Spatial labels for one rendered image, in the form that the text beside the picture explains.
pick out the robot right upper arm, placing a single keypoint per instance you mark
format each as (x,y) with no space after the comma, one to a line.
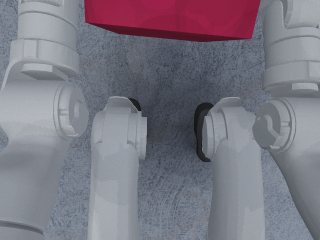
(289,128)

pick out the robot left upper arm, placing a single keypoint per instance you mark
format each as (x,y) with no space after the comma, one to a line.
(40,119)

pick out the right robot foot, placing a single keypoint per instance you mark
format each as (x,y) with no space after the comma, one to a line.
(199,115)

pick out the robot left thigh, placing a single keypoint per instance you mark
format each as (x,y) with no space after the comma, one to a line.
(113,207)

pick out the left robot forearm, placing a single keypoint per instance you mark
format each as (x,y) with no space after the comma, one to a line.
(45,48)

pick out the right robot forearm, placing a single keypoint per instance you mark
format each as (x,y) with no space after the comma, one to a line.
(291,41)

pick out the carton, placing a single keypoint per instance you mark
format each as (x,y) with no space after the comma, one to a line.
(187,20)

